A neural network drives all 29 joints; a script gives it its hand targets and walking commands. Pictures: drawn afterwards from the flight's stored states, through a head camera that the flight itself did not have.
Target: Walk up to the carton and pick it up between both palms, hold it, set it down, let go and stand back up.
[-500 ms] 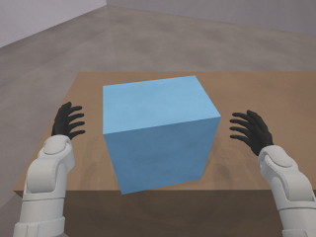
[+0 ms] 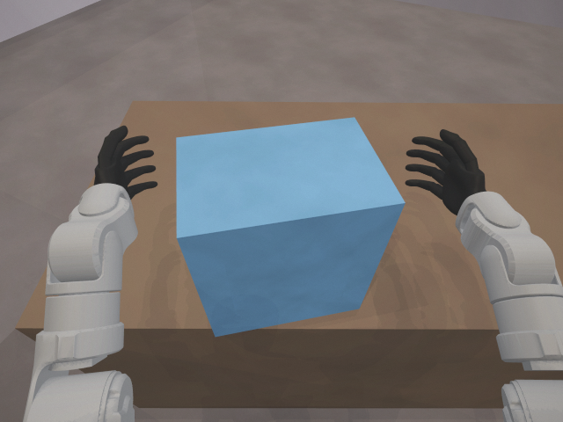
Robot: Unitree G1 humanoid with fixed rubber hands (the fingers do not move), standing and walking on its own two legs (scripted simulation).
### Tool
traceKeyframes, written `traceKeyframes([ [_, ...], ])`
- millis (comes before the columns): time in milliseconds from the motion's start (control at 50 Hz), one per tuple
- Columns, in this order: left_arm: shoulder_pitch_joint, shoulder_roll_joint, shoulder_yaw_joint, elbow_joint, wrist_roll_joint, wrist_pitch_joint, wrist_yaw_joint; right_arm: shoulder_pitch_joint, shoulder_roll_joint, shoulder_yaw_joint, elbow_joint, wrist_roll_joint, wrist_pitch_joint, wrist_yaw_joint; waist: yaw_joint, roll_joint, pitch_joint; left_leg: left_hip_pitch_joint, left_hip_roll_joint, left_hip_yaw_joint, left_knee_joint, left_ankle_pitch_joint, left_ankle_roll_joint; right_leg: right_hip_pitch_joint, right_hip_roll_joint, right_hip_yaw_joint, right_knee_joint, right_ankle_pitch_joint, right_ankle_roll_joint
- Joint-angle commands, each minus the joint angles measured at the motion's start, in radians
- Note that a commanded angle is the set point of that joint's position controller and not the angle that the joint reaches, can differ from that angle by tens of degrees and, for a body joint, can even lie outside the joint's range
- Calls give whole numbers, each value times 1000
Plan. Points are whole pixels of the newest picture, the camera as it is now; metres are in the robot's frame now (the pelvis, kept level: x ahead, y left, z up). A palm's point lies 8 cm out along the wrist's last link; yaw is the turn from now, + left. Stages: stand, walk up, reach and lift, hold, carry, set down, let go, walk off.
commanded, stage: reach and lift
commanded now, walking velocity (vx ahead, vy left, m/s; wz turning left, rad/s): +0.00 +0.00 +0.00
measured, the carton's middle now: (280, 234) +0.39 +0.01 +0.04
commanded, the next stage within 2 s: none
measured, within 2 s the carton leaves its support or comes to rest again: neither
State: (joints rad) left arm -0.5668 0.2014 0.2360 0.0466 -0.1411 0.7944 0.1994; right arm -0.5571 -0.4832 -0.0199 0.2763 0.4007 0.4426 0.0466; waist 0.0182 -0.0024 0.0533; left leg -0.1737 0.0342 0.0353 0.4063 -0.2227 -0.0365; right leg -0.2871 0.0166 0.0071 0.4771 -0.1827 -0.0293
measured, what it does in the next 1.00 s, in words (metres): stands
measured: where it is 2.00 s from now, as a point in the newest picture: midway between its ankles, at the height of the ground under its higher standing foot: outside the picture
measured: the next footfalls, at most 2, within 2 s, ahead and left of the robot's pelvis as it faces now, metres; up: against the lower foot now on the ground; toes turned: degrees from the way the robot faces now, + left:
none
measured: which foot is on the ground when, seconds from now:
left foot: down 0.00-1.00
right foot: down 0.00-1.00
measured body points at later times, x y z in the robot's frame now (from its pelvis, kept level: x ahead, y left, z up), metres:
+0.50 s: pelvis +0.00 +0.00 +0.00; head +0.03 -0.01 +0.45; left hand +0.38 +0.24 +0.14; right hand +0.42 -0.21 +0.15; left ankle -0.01 +0.15 -0.74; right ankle +0.04 -0.09 -0.74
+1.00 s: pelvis +0.00 +0.00 +0.00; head +0.07 -0.01 +0.44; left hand +0.39 +0.25 +0.05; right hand +0.43 -0.21 +0.09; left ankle -0.01 +0.15 -0.74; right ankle +0.04 -0.09 -0.74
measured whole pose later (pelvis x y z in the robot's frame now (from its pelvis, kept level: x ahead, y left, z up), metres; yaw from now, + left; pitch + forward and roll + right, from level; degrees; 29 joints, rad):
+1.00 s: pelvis +0.00 +0.00 +0.00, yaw +0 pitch +9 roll +2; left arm -0.53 0.22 0.22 0.59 -0.18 0.19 0.15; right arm -0.69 -0.43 0.09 0.70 0.44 0.10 0.08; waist 0.02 0.00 -0.03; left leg -0.37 0.03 0.04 0.41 -0.19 -0.04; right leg -0.48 0.02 0.01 0.47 -0.15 -0.03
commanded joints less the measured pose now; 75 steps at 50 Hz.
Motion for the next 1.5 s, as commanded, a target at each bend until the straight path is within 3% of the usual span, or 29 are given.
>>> traceKeyframes([
  [0, -512, 314, 124, -141, -29, -24, 20, -702, -344, 28, -119, 158, -52, -23, 185, -95, -649, -160, -52, 35, -66, 324, -4, 514, 9, 96, -71, 527, 46],
  [100, -584, 324, 111, -84, -30, -18, 20, -779, -355, 40, -78, 175, -49, -19, 192, -86, -666, -159, -49, 33, -58, 339, -10, 500, 22, 77, -69, 520, 37],
  [260, -530, 292, 102, 7, -13, -34, 8, -758, -326, 79, 28, 184, -54, -11, 204, -82, -647, -134, -49, 35, -56, 370, -13, 491, 32, 63, -71, 552, 34],
  [440, -461, 248, 72, -19, -25, -134, -12, -706, -252, 87, 28, 159, -127, -10, 194, -81, -680, -106, -53, 37, -40, 402, -17, 478, 40, 45, -55, 599, 37],
  [520, -459, 234, 44, 19, -48, -213, -23, -670, -205, 90, 88, 135, -151, 0, 182, -79, -673, -125, -51, 39, -47, 348, -10, 449, 33, 43, -57, 528, 37],
  [620, -471, 199, 10, 178, -53, -334, -37, -650, -137, 113, 253, 98, -176, 29, 193, -51, -597, -171, -37, 39, -71, 217, 4, 359, 23, 47, -81, 300, 25],
  [700, -492, 172, -47, 231, -89, -462, -30, -667, -95, 107, 231, 72, -243, 49, 198, -33, -677, -191, -32, 38, -55, 174, 8, 302, 26, 42, -75, 215, 13],
  [800, -437, 153, -74, 350, -103, -600, -41, -634, -60, 111, 218, 36, -338, 56, 198, -41, -818, -220, -35, 48, -17, 241, 4, 324, 27, 35, -46, 324, 22],
  [840, -404, 142, -68, 407, -82, -642, -54, -601, -54, 118, 286, 18, -367, 56, 195, -38, -821, -219, -36, 49, -13, 259, 1, 329, 26, 30, -48, 358, 24],
  [960, -334, 114, -38, 345, -38, -728, -75, -571, -55, 155, 291, 16, -444, 31, 193, -47, -886, -179, -41, 51, 5, 405, -13, 388, 32, 24, -36, 546, 25],
  [1020, -310, 105, -36, 308, -29, -746, -79, -565, -54, 147, 264, 19, -476, 20, 187, -37, -917, -172, -49, 52, 12, 449, -22, 393, 33, 22, -34, 606, 26],
  [1200, -370, 3, -74, 302, -6, -806, -73, -579, 67, 148, 385, -35, -482, 29, 173, 6, -849, -177, -39, 45, -9, 359, -13, 283, 26, 21, -66, 414, 13],
  [1360, -381, -36, -63, 405, 49, -803, -53, -633, 133, 114, 335, -124, -501, 6, 178, -26, -804, -209, -36, 41, -18, 292, 6, 281, 20, 26, -80, 336, 23],
  [1480, -377, -52, -28, 416, 101, -762, -35, -640, 150, 101, 287, -164, -504, -40, 183, -49, -803, -200, -33, 46, -14, 331, 6, 326, 24, 31, -68, 412, 37],
])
